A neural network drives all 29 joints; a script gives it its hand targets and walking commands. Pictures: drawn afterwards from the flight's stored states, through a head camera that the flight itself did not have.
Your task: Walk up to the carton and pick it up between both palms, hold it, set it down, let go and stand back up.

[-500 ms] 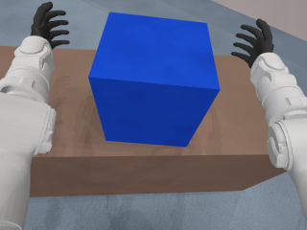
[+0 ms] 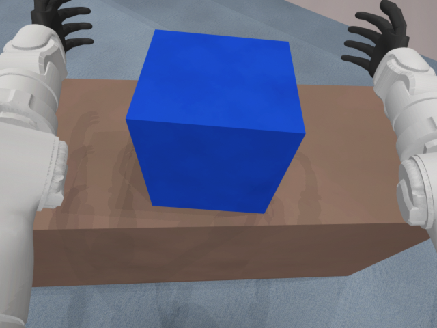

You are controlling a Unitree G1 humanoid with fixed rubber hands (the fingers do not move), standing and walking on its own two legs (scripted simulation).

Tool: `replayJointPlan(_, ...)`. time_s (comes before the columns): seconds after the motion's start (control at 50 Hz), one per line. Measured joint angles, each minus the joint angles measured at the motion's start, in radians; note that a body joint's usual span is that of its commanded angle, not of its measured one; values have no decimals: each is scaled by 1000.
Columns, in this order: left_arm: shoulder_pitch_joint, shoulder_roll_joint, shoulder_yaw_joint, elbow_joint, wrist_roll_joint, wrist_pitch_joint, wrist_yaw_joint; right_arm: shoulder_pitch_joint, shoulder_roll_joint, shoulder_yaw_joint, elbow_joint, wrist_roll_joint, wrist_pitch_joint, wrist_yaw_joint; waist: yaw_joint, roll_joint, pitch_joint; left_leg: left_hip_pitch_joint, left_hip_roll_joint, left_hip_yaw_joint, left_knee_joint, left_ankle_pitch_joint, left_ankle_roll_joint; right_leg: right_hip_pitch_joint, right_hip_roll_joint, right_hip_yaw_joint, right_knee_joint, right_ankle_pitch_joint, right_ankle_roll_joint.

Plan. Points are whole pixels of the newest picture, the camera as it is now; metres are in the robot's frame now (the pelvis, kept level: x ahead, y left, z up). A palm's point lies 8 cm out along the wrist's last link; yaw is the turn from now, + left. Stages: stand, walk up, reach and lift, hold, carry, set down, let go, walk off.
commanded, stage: set down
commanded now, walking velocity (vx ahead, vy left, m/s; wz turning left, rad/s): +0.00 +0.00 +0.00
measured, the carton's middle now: (214, 130) +0.53 +0.00 +0.01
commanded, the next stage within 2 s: none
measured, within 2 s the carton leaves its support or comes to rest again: neither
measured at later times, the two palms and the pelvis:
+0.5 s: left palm (72, 97) +0.47 +0.24 +0.16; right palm (362, 116) +0.44 -0.24 +0.15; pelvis -0.01 +0.00 +0.00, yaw -1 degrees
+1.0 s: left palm (73, 145) +0.42 +0.24 +0.10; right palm (351, 161) +0.39 -0.23 +0.09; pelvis -0.01 +0.01 +0.01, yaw -2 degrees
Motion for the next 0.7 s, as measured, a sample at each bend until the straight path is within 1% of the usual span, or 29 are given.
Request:
replayJointPlan(0.08,72,1,30,-43,39,-10,-14,51,4,27,-23,26,-13,-13,5,-3,28,48,1,-6,-22,6,-3,52,4,-3,-29,8,-2)
replayJointPlan(0.16,178,-11,64,-110,68,-31,-19,145,21,37,-75,40,-40,-27,16,-1,45,72,2,-11,-24,5,-5,82,7,-5,-40,11,-3)
replayJointPlan(0.26,287,-33,105,-193,82,-46,-7,251,50,23,-149,29,-70,-40,31,9,46,61,5,-12,-5,-2,-6,73,10,-3,-30,9,-2)
replayJointPlan(0.36,344,-55,148,-252,101,-44,2,309,67,16,-205,12,-78,-54,40,18,49,54,6,-7,7,-4,-3,65,11,4,-19,11,1)
replayJointPlan(0.5,382,-79,185,-271,126,-51,3,352,62,33,-237,16,-78,-62,46,19,68,89,2,4,4,-2,3,90,7,20,-11,12,6)
replayJointPlan(0.7,482,-106,195,-291,136,-102,2,442,63,51,-254,24,-115,-52,62,16,90,138,-3,10,12,-12,9,135,4,32,0,5,11)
